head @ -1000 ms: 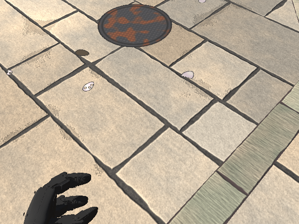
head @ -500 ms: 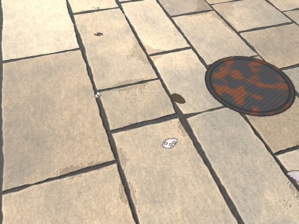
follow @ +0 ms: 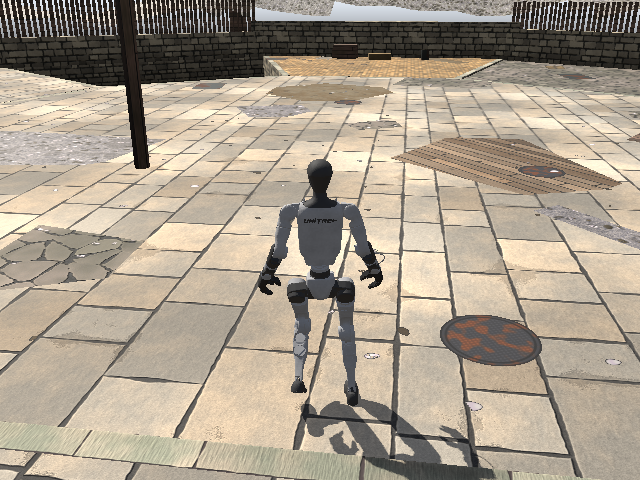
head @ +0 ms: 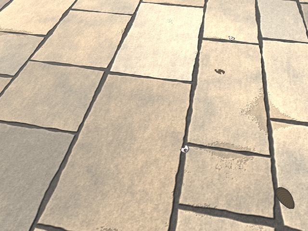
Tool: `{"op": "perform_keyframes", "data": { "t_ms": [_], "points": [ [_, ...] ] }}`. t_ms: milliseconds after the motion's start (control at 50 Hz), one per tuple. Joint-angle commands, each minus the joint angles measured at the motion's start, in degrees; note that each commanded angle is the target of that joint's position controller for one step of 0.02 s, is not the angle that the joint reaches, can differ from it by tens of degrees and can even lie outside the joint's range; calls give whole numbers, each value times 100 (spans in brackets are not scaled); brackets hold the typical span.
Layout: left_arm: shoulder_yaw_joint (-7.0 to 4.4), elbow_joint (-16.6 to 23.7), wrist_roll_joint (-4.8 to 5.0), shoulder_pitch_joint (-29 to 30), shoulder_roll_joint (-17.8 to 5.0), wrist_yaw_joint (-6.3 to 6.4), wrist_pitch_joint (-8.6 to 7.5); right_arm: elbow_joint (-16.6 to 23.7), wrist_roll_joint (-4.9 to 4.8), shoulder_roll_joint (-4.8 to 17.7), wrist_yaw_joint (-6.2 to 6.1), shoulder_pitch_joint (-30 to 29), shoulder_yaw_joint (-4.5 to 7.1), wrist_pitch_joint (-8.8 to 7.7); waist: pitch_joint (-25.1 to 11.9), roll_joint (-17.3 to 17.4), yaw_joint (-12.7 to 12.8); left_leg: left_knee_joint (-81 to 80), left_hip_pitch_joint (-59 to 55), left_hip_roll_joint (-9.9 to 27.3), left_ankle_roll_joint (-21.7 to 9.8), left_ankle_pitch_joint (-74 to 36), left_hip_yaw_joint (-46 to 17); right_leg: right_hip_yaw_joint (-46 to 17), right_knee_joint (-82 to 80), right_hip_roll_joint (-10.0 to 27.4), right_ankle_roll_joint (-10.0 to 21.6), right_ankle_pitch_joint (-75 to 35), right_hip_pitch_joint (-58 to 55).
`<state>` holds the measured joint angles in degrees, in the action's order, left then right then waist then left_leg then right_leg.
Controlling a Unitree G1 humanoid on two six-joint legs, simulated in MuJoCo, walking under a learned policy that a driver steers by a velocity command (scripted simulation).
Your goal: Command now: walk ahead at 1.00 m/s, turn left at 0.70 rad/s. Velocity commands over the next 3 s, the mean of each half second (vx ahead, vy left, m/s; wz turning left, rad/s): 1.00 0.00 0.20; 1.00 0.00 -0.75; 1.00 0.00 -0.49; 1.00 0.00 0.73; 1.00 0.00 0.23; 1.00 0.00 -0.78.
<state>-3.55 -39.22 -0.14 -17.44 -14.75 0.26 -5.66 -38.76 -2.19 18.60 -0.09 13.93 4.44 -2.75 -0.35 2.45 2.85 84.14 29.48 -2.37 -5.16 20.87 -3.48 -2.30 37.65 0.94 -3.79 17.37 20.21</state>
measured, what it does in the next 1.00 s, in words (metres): walks ahead, turning right: left foot, then right foot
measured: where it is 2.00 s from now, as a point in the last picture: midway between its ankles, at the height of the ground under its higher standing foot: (209, 68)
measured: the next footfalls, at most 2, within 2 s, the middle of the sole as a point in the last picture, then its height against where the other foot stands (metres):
left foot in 0.32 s outside the picture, level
right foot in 0.80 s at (166, 153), level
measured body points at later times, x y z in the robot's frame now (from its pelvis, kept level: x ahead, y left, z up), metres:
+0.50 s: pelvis +0.43 +0.08 +0.02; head +0.44 +0.09 +0.47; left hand +0.51 +0.36 -0.10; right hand +0.51 -0.18 -0.10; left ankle +0.43 +0.17 -0.72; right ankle +0.40 -0.10 -0.60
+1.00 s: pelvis +0.89 +0.05 +0.01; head +0.90 +0.06 +0.46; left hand +0.96 +0.30 -0.12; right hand +1.05 -0.23 -0.03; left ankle +0.99 +0.24 -0.62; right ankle +0.89 +0.03 -0.72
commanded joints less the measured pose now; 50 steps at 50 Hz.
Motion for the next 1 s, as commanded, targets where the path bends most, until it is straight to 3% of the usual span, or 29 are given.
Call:
{"op": "perform_keyframes", "data": {
  "t_ms": [20, 120, 220, 260, 280, 300, 320, 340, 360, 380, 400, 420, 460, 480, 520, 580, 660, 720, 760, 780, 800, 820, 840, 860, 880, 900, 920, 960, 1000],
  "points": [
    [-19, -41, 5, -166, -224, -64, -68, 749, 1, -302, 184, -299, -139, 14, 392, -866, -197, -455, 1646, 712, -32, -197, -428, -2063, -2270, 1289, 1087, 680, -984],
    [-135, -365, 31, -384, -731, -24, -134, 978, 84, -167, 226, -929, -205, -9, 586, -392, -295, -2134, 2112, 703, 102, -1258, -556, -1036, -2814, 1509, 1354, -340, -1299],
    [-107, -773, 169, -963, -956, 3, -68, 1207, 57, -159, 389, -2038, -270, -148, 938, -488, 75, -4158, 990, 622, 63, -2025, 494, 150, -3481, 1408, 1162, -1520, -1621],
    [-124, -861, 142, -1040, -1212, -3, -20, 1224, 66, 49, 406, -1906, -164, -186, 650, -923, -128, -4497, 272, 227, -119, -1581, 868, 503, -2842, 1442, 1069, -4427, -2172],
    [-136, -935, 101, -1110, -1343, 16, 19, 1188, 68, 266, 385, -1515, -53, -176, 265, -1223, -428, -4543, -357, 2, -246, -1311, 1013, 607, -2143, 1488, 1018, -5967, -2418],
    [-130, -985, 63, -1009, -1409, 50, 76, 914, 38, 536, 327, -385, 113, -142, -346, -1403, -1121, -4730, -1862, -225, -408, -1373, 1135, 776, -902, 1416, 930, -6950, -2080],
    [-102, -903, 24, -845, -1419, 96, 77, 465, 25, 813, 238, 1010, 276, -56, -953, -1275, -1834, -4684, -3900, 13, -493, -1473, 730, 757, 810, 1216, 767, -6489, -811],
    [138, -633, -80, -1203, -384, 68, 10, 168, 163, 1382, 133, 1492, 334, -48, -1551, 721, -1272, -5002, -5683, 1482, -688, -28, -1785, 437, 3307, 373, 591, -659, 1232],
    [252, -640, 257, -1610, -237, 39, -222, 233, 260, 1232, 174, 1688, 255, -147, -2972, 1522, -1138, -6531, -6117, 2436, -1198, 2248, -4693, -857, 4549, -170, 738, 1003, 1930],
    [69, -488, 508, -705, -742, 56, -272, 104, 281, 667, 205, 1468, 140, -215, -1799, 627, -1249, -6940, -5335, 2293, -945, 2196, -4254, -838, 4890, 118, 775, 637, 2582],
    [84, -310, 507, -156, -658, 57, -289, -8, 238, 520, 222, 1194, 94, -267, -833, 245, -1111, -6904, -4275, 2172, -841, 1403, -3250, -669, 4634, 339, 772, 203, 2766],
    [106, -298, 358, 21, -508, 77, -258, -72, 277, 411, 238, 758, 66, -326, -418, -219, -783, -6935, -3348, 1993, -700, 658, -2549, -625, 4316, 625, 753, -153, 2484],
    [35, -463, 326, -393, -415, -2, 2, -182, 410, -158, 284, 234, -55, -425, -145, 257, -230, -7078, -2230, 1635, -481, -189, -1337, -692, 3966, 972, 748, -736, 1798],
    [24, -527, 351, -471, -347, -41, 131, -254, 342, -285, 288, 139, -66, -459, -36, 292, -152, -7218, -2025, 1558, -413, -575, -887, -664, 3841, 1034, 728, -778, 1726],
    [29, -483, 343, -202, -248, -69, 304, -397, 273, -224, 248, 91, -43, -493, 367, 112, -114, -7471, -1753, 1505, -223, -1288, -129, -630, 3628, 1053, 672, -981, 2022],
    [56, -223, 294, 482, -248, -109, 306, -495, 370, -95, 120, 152, -29, -511, 801, -2, -198, -7732, -1707, 1227, -14, -2220, 822, -443, 2633, 807, 637, -2013, 2419],
    [93, 46, 225, 1267, -289, -341, 194, -626, 359, 224, -70, 543, -21, -501, 985, -414, -438, -7930, -2369, 1176, 311, -3204, 1567, 392, 1151, 454, 823, -3127, 2287],
    [6, 300, 276, 1469, -507, -532, 112, -650, 383, 706, -229, 747, 46, -346, 627, -51, -293, -7145, -3238, 1235, 671, -6518, 1843, 1238, 368, -168, 1062, -2952, 1419],
    [-176, 185, 370, 474, -876, -513, 235, -545, 353, 1115, -350, 514, 162, -156, 45, 567, 398, -5691, -3534, 1464, 672, -9015, 1816, 1484, 610, -571, 1187, -2045, 267],
    [-367, -120, 354, -823, -1284, -449, 372, -409, 335, 1218, -332, 73, 201, -111, -440, 692, 1085, -4297, -3107, 1556, 587, -9495, 1679, 1247, 808, -577, 1416, -1605, -1077],
    [-544, -519, 309, -2273, -1602, -316, 485, -248, 224, 1165, -239, -517, 203, -154, -797, 340, 1810, -2087, -1991, 1197, 529, -8088, 1615, 565, 226, -299, 1712, -1845, -2882],
    [-391, -824, 193, -2203, -1348, -257, 536, -112, 332, -208, -6, -520, -157, -386, -64, -1922, 1119, 741, 138, -145, 548, 528, 1276, -164, 321, -137, 1933, -1664, -3364],
    [-231, -360, -51, -1356, -1182, -276, 337, 372, 62, -672, 104, 251, -369, -638, -879, -2640, 58, 1902, 1996, -502, 492, 1488, -66, -3601, -840, 841, 3120, 660, -4045],
    [-223, -159, -40, -1295, -889, -277, 240, 533, 18, -11, 164, -294, -313, -837, -951, -1407, 417, 1367, 2097, -261, 99, 784, -544, -4677, -2187, 1150, 2977, 1965, -3799],
    [-211, -113, -36, -1097, -828, -296, 117, 675, -50, 180, 168, -644, -246, -904, -433, -362, 148, 529, 2027, -24, -56, 264, -574, -4765, -2618, 1174, 2710, 2321, -3039],
    [-204, 2, 5, -617, -816, -336, 30, 596, 75, 131, 123, -611, -245, -867, -27, 518, -254, -115, 1586, 217, -1, -98, -607, -4495, -2643, 1050, 2564, 2040, -2003],
    [-217, 118, -4, -218, -897, -307, -27, 551, 193, 101, 79, -492, -238, -784, 152, 537, -509, -498, 1184, 338, 168, -234, -699, -4175, -2584, 799, 2587, 1530, -1203],
    [-171, 228, 60, 79, -781, -210, -38, 483, 244, 292, -14, -366, -151, -593, 371, 384, -697, -1319, 716, 572, 502, -320, -649, -3248, -2659, 352, 2475, 637, -357],
    [-135, 200, 155, -23, -677, -65, -28, 724, 341, 210, -92, -1024, -190, -514, 645, 240, -482, -2626, 360, 625, 765, -735, -343, -2466, -2688, 12, 2350, -223, 379]
  ]
}}
Over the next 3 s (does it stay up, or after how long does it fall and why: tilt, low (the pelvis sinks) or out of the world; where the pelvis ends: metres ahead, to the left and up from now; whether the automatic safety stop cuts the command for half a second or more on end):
stays up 2.63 -0.37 -0.01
